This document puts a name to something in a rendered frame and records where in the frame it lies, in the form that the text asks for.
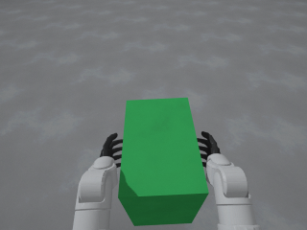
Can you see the right robot hand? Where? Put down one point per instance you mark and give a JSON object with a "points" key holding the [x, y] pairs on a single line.
{"points": [[211, 146]]}

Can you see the left robot forearm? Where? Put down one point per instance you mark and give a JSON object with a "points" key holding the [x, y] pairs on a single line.
{"points": [[94, 196]]}

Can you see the left robot hand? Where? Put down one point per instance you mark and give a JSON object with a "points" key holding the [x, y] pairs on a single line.
{"points": [[108, 148]]}

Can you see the right robot forearm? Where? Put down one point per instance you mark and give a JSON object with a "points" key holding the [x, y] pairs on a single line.
{"points": [[232, 194]]}

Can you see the carton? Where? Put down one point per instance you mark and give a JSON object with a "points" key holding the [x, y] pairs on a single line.
{"points": [[162, 180]]}

